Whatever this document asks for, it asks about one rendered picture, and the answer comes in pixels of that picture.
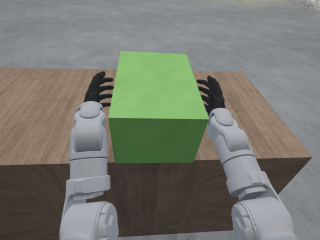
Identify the pedestal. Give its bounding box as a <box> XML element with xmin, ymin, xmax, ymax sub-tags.
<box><xmin>0</xmin><ymin>68</ymin><xmax>312</xmax><ymax>240</ymax></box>

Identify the robot right upper arm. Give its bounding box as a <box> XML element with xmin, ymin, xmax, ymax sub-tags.
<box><xmin>231</xmin><ymin>196</ymin><xmax>300</xmax><ymax>240</ymax></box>

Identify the left robot hand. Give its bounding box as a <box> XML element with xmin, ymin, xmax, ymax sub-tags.
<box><xmin>84</xmin><ymin>71</ymin><xmax>114</xmax><ymax>108</ymax></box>

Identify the carton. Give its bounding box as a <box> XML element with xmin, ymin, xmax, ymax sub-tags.
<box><xmin>108</xmin><ymin>51</ymin><xmax>209</xmax><ymax>164</ymax></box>

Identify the robot left forearm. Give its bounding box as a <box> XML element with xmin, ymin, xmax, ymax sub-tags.
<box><xmin>59</xmin><ymin>101</ymin><xmax>111</xmax><ymax>240</ymax></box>

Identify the robot left upper arm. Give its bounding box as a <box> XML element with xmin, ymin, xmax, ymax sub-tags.
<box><xmin>60</xmin><ymin>201</ymin><xmax>119</xmax><ymax>240</ymax></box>

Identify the robot right forearm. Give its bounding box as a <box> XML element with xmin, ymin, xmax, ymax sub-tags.
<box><xmin>207</xmin><ymin>108</ymin><xmax>296</xmax><ymax>234</ymax></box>

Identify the right robot hand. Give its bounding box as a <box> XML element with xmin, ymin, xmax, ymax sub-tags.
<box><xmin>196</xmin><ymin>76</ymin><xmax>226</xmax><ymax>116</ymax></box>

